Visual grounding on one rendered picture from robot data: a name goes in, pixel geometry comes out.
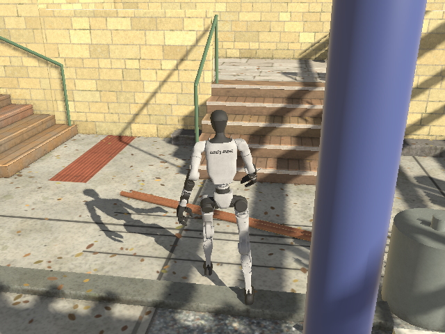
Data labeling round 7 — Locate stairs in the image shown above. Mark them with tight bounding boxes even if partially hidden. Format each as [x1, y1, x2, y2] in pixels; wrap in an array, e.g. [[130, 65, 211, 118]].
[[198, 88, 324, 185], [0, 94, 78, 178]]

